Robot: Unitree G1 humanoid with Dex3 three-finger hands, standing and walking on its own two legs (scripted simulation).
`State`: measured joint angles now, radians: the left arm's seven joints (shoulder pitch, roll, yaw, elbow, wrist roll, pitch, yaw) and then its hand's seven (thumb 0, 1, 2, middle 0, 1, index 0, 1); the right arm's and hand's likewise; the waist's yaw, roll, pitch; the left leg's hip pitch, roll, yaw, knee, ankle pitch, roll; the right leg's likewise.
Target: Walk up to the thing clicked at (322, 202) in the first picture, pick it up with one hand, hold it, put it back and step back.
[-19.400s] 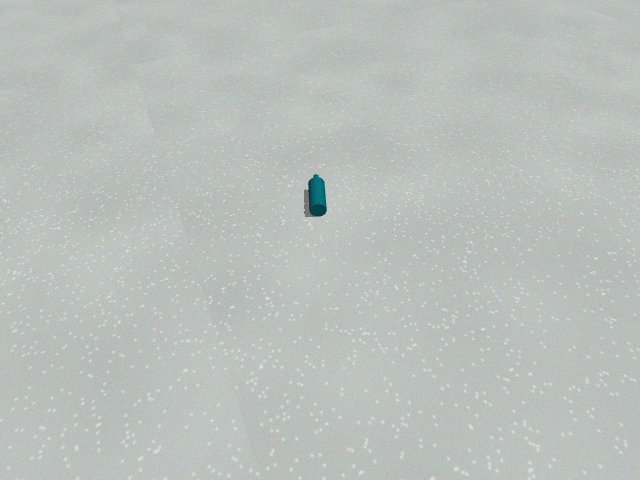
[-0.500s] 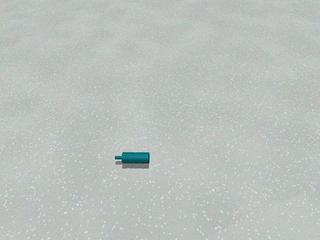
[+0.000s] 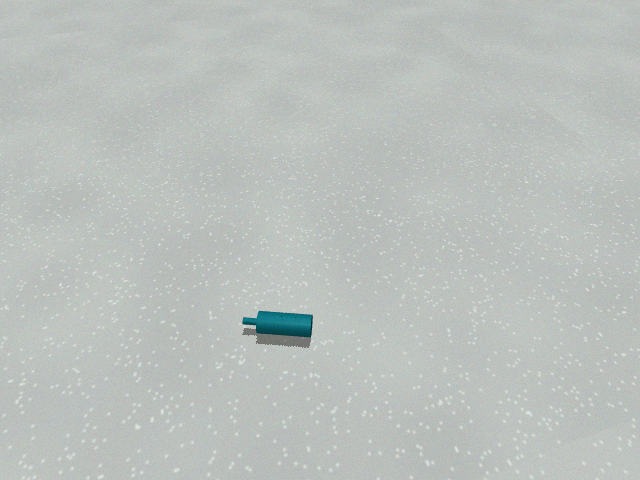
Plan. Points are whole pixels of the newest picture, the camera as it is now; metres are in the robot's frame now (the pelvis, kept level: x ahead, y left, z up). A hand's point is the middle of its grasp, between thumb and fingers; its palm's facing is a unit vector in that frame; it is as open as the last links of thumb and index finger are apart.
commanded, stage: walk up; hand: left
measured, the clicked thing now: (277, 323) +0.74 +0.21 -0.74
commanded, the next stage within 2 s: none
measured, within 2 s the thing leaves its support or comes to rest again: neither
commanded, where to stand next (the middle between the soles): +0.34 -0.03 m, yaw -3 degrees
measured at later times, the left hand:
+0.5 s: hand (172, 402) +0.26 +0.27 -0.14, palm faces -0.11 -0.91 -0.39, open 7.4 cm
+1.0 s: hand (211, 364) +0.34 +0.23 -0.18, palm faces -0.05 -0.94 -0.35, open 7.4 cm
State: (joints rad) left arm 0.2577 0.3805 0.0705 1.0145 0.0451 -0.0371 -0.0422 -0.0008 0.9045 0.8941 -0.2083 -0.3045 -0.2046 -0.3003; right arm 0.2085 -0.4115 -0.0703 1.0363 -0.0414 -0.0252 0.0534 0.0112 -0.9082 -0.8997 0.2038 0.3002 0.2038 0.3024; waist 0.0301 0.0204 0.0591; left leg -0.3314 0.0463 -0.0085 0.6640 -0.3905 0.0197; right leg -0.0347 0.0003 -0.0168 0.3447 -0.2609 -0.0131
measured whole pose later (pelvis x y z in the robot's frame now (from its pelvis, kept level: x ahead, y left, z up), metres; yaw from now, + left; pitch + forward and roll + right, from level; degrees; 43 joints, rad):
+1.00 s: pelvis +0.25 -0.03 -0.03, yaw -2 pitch -2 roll +0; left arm 0.17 0.40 0.02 0.91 -0.01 0.01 0.00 0.00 0.91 0.89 -0.21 -0.30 -0.20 -0.30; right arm 0.17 -0.38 -0.01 0.89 -0.01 -0.03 0.00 0.01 -0.91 -0.90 0.21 0.30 0.21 0.30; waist 0.02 -0.03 0.13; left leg -0.41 0.03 0.01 0.71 -0.27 0.00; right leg -0.28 -0.01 -0.01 0.71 -0.40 -0.03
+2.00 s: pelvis +0.26 -0.02 +0.00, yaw +0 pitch -2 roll -1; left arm 0.13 0.35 0.01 1.16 0.01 0.00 -0.01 0.00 0.91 0.89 -0.21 -0.30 -0.20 -0.30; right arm 0.07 -0.34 0.00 1.16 0.00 -0.01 0.01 0.01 -0.91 -0.90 0.20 0.30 0.20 0.30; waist 0.00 0.01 0.06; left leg -0.22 0.01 -0.02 0.35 -0.09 0.00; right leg -0.07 -0.02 -0.05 0.32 -0.21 0.02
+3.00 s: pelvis +0.29 -0.03 -0.03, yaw +4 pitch -3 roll +2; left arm 0.06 0.38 0.04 0.82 0.02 0.06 0.02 0.00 0.90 0.89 -0.21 -0.30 -0.21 -0.30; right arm 0.17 -0.38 -0.04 0.91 -0.03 0.04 0.00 0.01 -0.91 -0.90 0.20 0.30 0.20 0.30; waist 0.01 -0.06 0.18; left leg -0.25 -0.06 0.00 0.72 -0.42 0.02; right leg -0.50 -0.08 0.01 0.77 -0.29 0.00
